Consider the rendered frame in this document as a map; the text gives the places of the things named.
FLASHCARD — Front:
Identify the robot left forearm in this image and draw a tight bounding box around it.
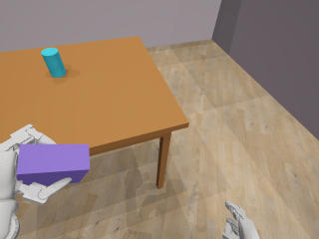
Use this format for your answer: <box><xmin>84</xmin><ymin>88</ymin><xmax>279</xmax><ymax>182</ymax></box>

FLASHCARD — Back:
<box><xmin>0</xmin><ymin>199</ymin><xmax>20</xmax><ymax>239</ymax></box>

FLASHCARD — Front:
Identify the right robot hand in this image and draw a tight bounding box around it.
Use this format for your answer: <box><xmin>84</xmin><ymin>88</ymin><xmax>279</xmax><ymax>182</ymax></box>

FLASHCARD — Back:
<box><xmin>222</xmin><ymin>200</ymin><xmax>260</xmax><ymax>239</ymax></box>

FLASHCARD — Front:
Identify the left robot hand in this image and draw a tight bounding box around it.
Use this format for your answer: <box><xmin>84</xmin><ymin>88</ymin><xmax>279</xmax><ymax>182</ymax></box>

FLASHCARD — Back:
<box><xmin>0</xmin><ymin>124</ymin><xmax>72</xmax><ymax>205</ymax></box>

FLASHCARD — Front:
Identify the table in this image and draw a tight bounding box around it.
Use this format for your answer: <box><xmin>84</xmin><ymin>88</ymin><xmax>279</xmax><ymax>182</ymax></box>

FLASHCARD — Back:
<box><xmin>0</xmin><ymin>36</ymin><xmax>189</xmax><ymax>189</ymax></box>

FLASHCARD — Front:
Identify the sponge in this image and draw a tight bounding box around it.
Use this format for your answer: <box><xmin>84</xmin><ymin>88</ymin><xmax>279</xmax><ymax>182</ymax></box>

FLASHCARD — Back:
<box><xmin>16</xmin><ymin>143</ymin><xmax>90</xmax><ymax>186</ymax></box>

